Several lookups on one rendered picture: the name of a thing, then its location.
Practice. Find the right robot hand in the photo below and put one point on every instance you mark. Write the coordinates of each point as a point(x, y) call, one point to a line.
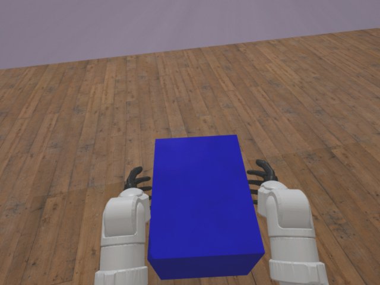
point(267, 175)

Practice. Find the robot right forearm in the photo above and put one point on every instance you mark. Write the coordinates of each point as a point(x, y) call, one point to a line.
point(294, 253)

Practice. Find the robot left forearm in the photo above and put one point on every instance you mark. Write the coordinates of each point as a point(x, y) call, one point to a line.
point(122, 260)

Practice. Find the carton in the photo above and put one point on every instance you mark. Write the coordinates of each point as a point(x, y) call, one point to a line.
point(203, 222)

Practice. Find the left robot hand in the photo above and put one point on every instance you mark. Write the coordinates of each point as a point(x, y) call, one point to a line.
point(132, 181)

